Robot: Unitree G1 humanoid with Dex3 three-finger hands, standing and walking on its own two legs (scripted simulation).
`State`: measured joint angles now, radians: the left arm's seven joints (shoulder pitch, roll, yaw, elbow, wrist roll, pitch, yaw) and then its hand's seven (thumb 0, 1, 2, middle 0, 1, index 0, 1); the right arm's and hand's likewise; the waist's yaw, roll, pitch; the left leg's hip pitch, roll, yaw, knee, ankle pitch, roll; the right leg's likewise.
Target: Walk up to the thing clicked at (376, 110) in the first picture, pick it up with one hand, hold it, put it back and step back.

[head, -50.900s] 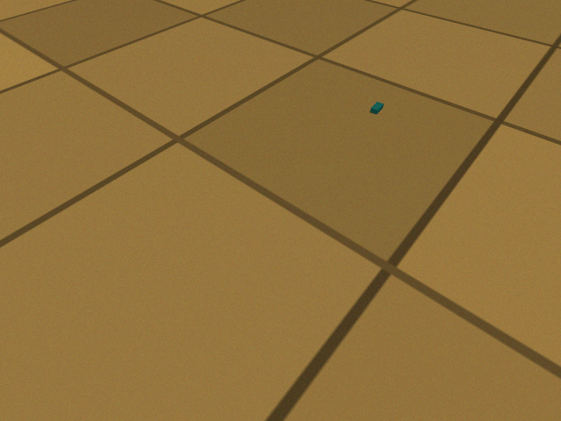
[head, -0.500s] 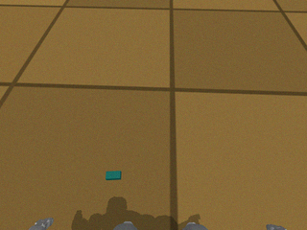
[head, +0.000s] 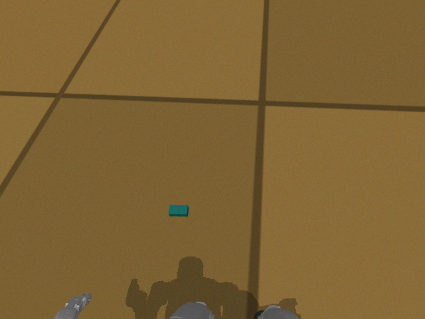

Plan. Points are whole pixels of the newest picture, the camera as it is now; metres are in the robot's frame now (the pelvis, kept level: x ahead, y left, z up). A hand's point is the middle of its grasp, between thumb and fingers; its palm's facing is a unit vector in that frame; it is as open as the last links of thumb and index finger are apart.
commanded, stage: step back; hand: left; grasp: from above
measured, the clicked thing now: (178, 210) +0.61 +0.27 -0.75
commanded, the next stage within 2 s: none
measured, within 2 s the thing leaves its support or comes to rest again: neither
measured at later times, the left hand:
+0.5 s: hand out of the picture -0.08 +0.31 -0.15, palm faces -0.09 -0.91 -0.41, open 7.4 cm
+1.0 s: hand out of the picture -0.16 +0.32 -0.14, palm faces -0.06 -0.92 -0.40, open 7.4 cm
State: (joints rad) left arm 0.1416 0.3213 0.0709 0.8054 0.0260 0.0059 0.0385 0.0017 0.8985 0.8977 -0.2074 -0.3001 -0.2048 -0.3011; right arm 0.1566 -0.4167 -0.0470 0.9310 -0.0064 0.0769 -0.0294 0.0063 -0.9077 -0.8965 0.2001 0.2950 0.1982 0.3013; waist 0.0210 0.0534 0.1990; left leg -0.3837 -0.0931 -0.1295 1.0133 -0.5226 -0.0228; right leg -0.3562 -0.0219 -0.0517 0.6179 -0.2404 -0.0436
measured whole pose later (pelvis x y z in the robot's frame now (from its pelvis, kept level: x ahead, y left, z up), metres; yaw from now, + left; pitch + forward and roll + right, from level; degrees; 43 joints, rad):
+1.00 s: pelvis -0.32 +0.06 +0.00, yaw -4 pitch -3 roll +0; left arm 0.09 0.40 0.07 0.82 0.01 0.07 0.04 0.00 0.90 0.90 -0.20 -0.30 -0.20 -0.30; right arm 0.18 -0.36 -0.05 0.89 -0.04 0.05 0.00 0.01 -0.91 -0.90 0.20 0.30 0.20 0.30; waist -0.02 -0.03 0.18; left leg -0.29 -0.02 -0.02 0.65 -0.31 0.03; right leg -0.50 0.08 0.14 1.10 -0.53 -0.01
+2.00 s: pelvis -0.47 +0.07 +0.00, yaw -2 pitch -2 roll +0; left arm 0.18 0.35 0.04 1.00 0.02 -0.02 -0.01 0.00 0.90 0.90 -0.21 -0.30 -0.20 -0.30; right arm 0.18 -0.37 -0.06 1.01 -0.03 -0.02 0.00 0.01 -0.91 -0.90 0.20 0.29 0.20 0.30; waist 0.02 -0.01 0.07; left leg -0.25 -0.02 -0.01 0.58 -0.28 0.01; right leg -0.25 -0.04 -0.01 0.60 -0.32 0.02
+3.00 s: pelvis -0.46 +0.06 +0.02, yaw -3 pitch -2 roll +0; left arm 0.11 0.34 0.00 1.16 0.01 -0.02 0.00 0.00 0.90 0.90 -0.20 -0.30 -0.20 -0.30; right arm 0.09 -0.34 -0.01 1.15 -0.01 -0.01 0.01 0.01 -0.91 -0.90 0.20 0.29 0.20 0.30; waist 0.00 0.01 0.06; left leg -0.11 0.01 0.00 0.32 -0.17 -0.01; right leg -0.10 -0.01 0.00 0.31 -0.17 0.01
